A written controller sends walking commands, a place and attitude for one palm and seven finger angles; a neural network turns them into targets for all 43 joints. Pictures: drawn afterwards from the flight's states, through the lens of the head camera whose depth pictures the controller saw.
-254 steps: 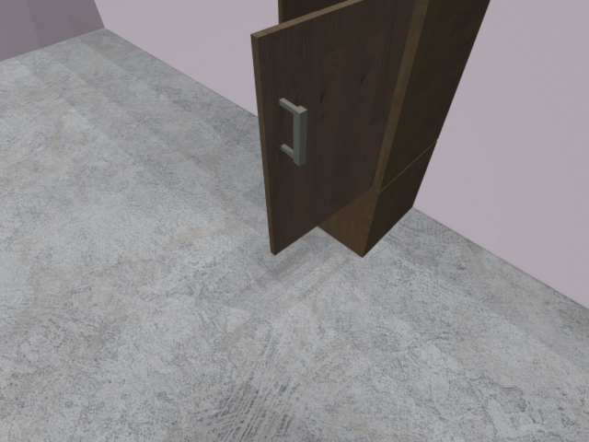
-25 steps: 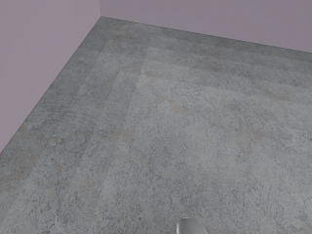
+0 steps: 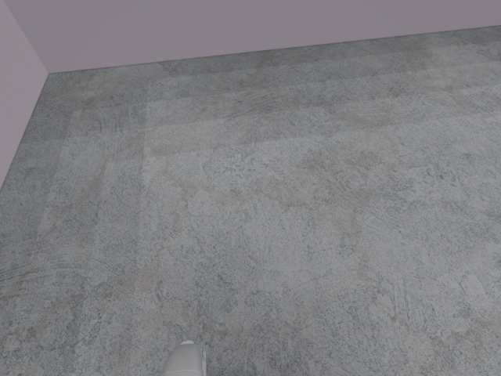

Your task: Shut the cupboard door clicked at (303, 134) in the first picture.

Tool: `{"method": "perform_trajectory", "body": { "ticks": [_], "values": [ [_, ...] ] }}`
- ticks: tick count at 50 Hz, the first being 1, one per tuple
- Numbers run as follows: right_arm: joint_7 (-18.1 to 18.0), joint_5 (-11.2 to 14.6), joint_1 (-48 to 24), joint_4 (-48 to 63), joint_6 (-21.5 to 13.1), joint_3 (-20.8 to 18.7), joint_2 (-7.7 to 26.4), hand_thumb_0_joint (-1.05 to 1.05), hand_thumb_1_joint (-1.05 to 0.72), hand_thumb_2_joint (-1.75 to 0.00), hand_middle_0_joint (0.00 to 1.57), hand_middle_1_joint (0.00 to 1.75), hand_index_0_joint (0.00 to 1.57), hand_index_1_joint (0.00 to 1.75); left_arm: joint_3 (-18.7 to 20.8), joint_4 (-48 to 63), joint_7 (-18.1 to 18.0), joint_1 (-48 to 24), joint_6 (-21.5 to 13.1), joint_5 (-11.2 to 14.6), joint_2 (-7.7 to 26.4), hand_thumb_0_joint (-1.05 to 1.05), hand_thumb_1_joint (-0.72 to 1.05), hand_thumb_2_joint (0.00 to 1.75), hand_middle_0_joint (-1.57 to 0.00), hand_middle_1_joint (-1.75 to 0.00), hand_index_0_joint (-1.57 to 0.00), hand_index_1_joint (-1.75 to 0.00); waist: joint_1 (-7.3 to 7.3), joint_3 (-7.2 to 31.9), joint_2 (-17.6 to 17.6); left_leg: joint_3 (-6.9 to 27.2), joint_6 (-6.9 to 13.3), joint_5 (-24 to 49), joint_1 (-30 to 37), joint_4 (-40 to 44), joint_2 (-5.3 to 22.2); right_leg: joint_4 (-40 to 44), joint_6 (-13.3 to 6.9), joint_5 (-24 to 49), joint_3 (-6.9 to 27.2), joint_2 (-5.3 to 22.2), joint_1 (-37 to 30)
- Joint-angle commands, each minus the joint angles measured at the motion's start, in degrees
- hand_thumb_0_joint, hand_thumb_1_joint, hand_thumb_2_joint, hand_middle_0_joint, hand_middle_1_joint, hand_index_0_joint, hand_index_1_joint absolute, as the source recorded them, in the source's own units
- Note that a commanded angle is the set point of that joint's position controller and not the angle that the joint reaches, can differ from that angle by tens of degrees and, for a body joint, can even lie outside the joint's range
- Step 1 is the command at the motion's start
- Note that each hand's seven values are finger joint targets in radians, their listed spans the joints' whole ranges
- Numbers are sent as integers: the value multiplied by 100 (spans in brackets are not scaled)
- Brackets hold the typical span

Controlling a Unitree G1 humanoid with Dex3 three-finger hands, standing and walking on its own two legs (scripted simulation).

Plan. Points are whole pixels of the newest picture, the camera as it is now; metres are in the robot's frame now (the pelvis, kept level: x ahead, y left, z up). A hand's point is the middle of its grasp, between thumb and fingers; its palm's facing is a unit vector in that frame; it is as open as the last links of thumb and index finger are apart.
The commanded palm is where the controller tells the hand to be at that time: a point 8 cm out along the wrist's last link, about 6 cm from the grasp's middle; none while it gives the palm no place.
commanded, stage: walk around to get in front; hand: left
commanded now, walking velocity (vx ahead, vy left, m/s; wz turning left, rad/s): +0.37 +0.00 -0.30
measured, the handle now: out of the picture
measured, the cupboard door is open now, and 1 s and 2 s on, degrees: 84 84 84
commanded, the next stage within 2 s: walk to a spot facing it in 0.56 s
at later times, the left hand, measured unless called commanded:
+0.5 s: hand (143, 308) +0.27 +0.24 -0.19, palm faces -0.13 -0.98 -0.16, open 7.4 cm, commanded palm none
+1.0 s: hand (231, 187) +0.56 +0.07 -0.16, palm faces -0.33 -0.93 -0.14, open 7.4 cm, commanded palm none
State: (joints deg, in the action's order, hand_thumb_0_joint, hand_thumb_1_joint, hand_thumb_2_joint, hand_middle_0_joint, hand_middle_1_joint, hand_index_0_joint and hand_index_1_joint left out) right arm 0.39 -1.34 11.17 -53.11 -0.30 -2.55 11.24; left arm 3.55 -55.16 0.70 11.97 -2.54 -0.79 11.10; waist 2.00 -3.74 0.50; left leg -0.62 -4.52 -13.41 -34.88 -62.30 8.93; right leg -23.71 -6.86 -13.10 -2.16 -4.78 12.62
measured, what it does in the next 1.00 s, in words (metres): walks ahead: left foot, then right foot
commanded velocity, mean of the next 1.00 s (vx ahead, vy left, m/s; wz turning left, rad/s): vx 0.16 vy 0.00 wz -0.08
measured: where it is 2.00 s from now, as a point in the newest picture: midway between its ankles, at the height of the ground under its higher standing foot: (273, 320)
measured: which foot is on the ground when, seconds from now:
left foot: up 0.00-0.32, down 0.34-0.80, up 0.82-1.00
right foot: down 0.00-0.34, up 0.36-0.78, down 0.80-1.00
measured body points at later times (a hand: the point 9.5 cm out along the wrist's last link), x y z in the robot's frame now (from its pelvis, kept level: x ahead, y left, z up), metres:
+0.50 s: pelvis +0.25 +0.05 -0.01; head +0.29 +0.07 +0.44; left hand +0.27 +0.29 -0.17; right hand +0.31 -0.19 -0.14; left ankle +0.29 +0.14 -0.74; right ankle +0.15 -0.06 -0.62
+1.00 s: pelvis +0.38 -0.02 -0.01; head +0.41 -0.04 +0.44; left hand +0.58 +0.12 -0.15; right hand +0.27 -0.21 -0.17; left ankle +0.37 +0.12 -0.67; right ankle +0.40 -0.12 -0.74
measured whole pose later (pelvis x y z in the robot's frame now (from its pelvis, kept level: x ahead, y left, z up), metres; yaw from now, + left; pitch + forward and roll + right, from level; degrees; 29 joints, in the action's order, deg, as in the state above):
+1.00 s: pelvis +0.38 -0.02 -0.01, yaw -13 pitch +0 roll +1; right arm -0.2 0.0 20.5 -61.9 2.9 -0.8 7.5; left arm -0.2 -55.1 -1.0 2.9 -1.1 -1.0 6.6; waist 5.7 -3.6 -0.1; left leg -4.8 -3.6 -27.8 -24.4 -61.1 5.5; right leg -30.7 -2.5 -13.3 -12.2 4.5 17.3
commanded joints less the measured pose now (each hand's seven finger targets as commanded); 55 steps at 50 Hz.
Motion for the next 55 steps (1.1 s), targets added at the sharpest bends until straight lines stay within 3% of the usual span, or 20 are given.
{"method": "perform_trajectory", "body": {
  "ticks": [1,11,13,15,16,17,18,19,21,24,29,35,38,39,40,41,42,43,48,55],
  "values": [
    [-17,-28,38,302,-102,-144,418,0,-90,-90,20,30,20,30,179,64,-19,796,-244,6,723,0,90,90,-20,-30,-20,-30,-264,537,-563,45,-54,360,-606,363,-101,921,-197,1959,1377,1433,-1152],
    [87,34,-1665,852,-220,-67,395,0,-90,-90,20,30,20,30,65,-253,-174,1589,-242,-54,762,0,90,90,-20,-30,-20,-30,-605,-19,-657,-233,138,-20,-586,1821,-477,540,-425,3835,1817,1734,-1932],
    [54,31,-1372,791,-271,-63,415,0,-90,-90,20,30,20,30,92,-222,-181,1431,-245,-40,894,0,90,90,-20,-30,-20,-30,-377,182,-667,-480,283,-196,424,2551,-805,52,-309,4962,1612,1627,-1718],
    [-82,-12,106,317,-324,-142,660,0,-90,-90,20,30,20,30,139,-217,-182,1204,-268,11,958,0,90,90,-20,-30,-20,-30,303,890,-592,-657,481,670,2823,3376,-993,-1265,47,5189,1310,1262,-783],
    [-143,-73,1058,56,-354,-275,1187,0,-90,-90,20,30,20,30,131,-144,-147,1194,-276,68,763,0,90,90,-20,-30,-20,-30,640,1444,9,507,786,975,4512,3354,97,-2593,282,3293,1092,830,535],
    [-177,-129,1753,-58,-383,-370,1702,0,-90,-90,20,30,20,30,73,-47,-62,1439,-288,159,444,0,90,90,-20,-30,-20,-30,677,2209,1365,2727,1597,1630,5557,3674,1991,-4796,502,-1298,367,76,1830],
    [-200,-53,1536,11,-330,-290,1557,0,-90,-90,20,30,20,30,93,10,-84,1145,-278,95,620,0,90,90,-20,-30,-20,-30,546,1919,831,3143,1870,1644,4940,4180,2322,-5723,442,-1725,725,362,2137],
    [-172,-28,1010,174,-324,-245,1390,0,-90,-90,20,30,20,30,120,86,-58,944,-241,10,562,0,90,90,-20,-30,-20,-30,294,1013,317,2571,1849,748,3820,4454,2182,-5906,499,-1450,600,711,2411],
    [-197,-15,391,213,-427,-62,726,0,-90,-90,20,30,20,30,142,50,82,639,-72,-90,369,0,90,90,-20,-30,-20,-30,-91,-34,837,1420,1186,217,2267,4909,1527,-5780,636,-604,494,1022,2384],
    [-248,-11,670,-26,-532,20,505,0,-90,-90,20,30,20,30,117,7,169,845,169,-109,48,0,90,90,-20,-30,-20,-30,-304,184,809,1,885,2096,2397,4767,1042,-5205,738,-176,288,1019,2307],
    [-246,7,972,-206,-438,-27,591,0,-90,-90,20,30,20,30,98,224,211,222,320,-95,-53,0,90,90,-20,-30,-20,-30,-279,194,657,-912,910,3056,2580,4587,856,-3944,811,455,-75,1002,2394],
    [-234,-65,1454,-496,-294,12,724,0,-90,-90,20,30,20,30,-24,450,158,-650,267,-74,31,0,90,90,-20,-30,-20,-30,9,-13,740,-989,990,3807,2687,4145,903,-1990,622,441,-476,709,1511],
    [-220,14,1415,-623,-259,59,722,0,-90,-90,20,30,20,30,-62,136,30,297,118,-73,278,0,90,90,-20,-30,-20,-30,-488,652,442,-918,733,3976,2514,3061,670,-691,521,1124,-438,571,-461],
    [-185,80,1537,-658,-265,104,513,0,-90,-90,20,30,20,30,4,-71,-52,768,9,-94,661,0,90,90,-20,-30,-20,-30,-658,1118,-180,-932,476,2857,1621,2205,330,-635,348,2942,172,1226,-1893],
    [-180,173,1765,-616,-225,140,262,0,-90,-90,20,30,20,30,82,-271,-122,1276,-88,-60,1149,0,90,90,-20,-30,-20,-30,-727,1902,-1229,-985,159,-1410,679,821,-497,-567,-345,5381,1697,2946,-3050],
    [-218,203,1875,-609,-104,118,416,0,-90,-90,20,30,20,30,3,-204,-149,1120,-95,33,1257,0,90,90,-20,-30,-20,-30,-575,2106,-1098,-262,188,-2677,1160,193,-373,-304,-742,5604,1505,3388,-2343],
    [-209,181,1648,-638,-37,140,218,0,-90,-90,20,30,20,30,-53,-94,-214,557,-64,32,1062,0,90,90,-20,-30,-20,-30,-453,1504,-805,-81,157,-2520,1008,48,-284,-13,-705,4813,1147,3142,-1682],
    [-198,160,1514,-667,36,125,165,0,-90,-90,20,30,20,30,-32,6,-254,246,-33,6,946,0,90,90,-20,-30,-20,-30,-401,1258,-1110,-91,120,-2181,777,-274,-242,11,-580,4642,977,2959,-1380],
    [-91,88,1574,-763,301,39,-16,0,-90,-90,20,30,20,30,-47,221,-283,-577,85,-9,627,0,90,90,-20,-30,-20,-30,97,593,-828,-378,82,-1180,1278,-26,-249,617,-86,2325,-384,2475,389],
    [2,55,898,-289,286,-94,-51,0,-90,-90,20,30,20,30,171,246,-281,-340,154,-85,651,0,90,90,-20,-30,-20,-30,-54,421,-925,-618,141,-1006,1330,1703,-302,270,36,686,-611,2685,343]
  ]
}}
